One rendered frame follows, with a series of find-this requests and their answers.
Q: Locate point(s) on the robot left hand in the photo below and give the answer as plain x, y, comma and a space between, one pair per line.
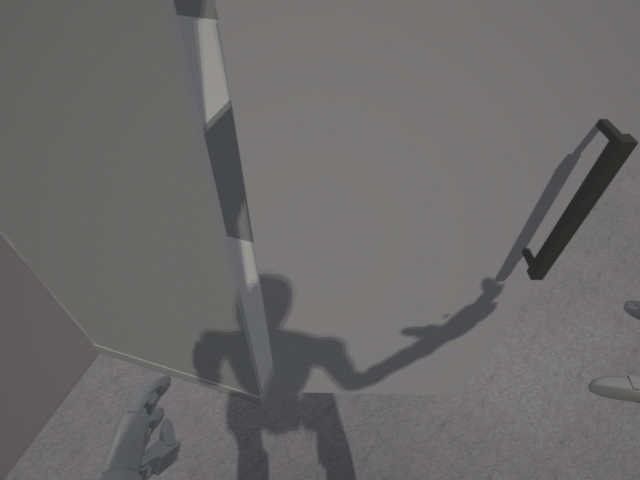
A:
132, 434

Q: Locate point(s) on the robot right hand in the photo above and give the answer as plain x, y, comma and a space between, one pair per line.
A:
620, 387

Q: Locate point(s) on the fridge door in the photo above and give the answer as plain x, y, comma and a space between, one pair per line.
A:
399, 155

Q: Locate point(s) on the handle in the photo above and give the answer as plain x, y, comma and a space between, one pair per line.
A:
614, 155

